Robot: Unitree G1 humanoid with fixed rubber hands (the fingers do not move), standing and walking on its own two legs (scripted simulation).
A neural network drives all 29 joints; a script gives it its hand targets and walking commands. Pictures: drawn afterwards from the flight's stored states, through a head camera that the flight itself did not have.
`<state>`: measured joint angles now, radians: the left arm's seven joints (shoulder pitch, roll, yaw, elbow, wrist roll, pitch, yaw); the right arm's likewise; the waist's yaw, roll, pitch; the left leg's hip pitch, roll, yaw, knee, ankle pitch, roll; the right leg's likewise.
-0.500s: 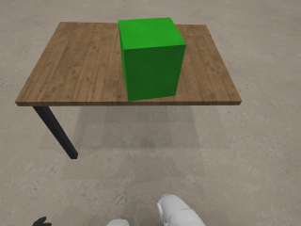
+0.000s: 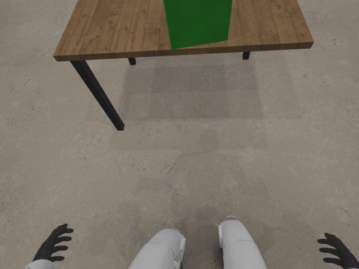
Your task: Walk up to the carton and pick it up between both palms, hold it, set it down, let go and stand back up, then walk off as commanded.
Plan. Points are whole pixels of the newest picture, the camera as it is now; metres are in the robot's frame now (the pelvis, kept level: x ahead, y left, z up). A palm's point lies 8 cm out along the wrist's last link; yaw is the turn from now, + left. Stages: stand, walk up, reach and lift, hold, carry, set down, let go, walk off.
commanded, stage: walk off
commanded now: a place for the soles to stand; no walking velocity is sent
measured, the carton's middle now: out of the picture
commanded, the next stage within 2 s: stand in 1.62 s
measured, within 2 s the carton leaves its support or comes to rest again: neither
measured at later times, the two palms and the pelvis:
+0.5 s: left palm out of the picture -0.03 +0.31 -0.06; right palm out of the picture -0.09 -0.32 -0.07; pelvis -0.12 +0.00 +0.03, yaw -3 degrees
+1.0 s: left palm out of the picture -0.02 +0.34 -0.07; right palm out of the picture -0.08 -0.31 -0.07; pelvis -0.11 +0.01 +0.02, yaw -4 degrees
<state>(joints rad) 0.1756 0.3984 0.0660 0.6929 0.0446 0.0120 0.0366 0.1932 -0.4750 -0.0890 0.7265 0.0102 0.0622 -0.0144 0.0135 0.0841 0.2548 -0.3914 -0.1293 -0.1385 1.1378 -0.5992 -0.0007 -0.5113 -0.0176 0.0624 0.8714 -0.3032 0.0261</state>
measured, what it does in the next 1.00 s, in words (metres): walks backwards: left foot, then right foot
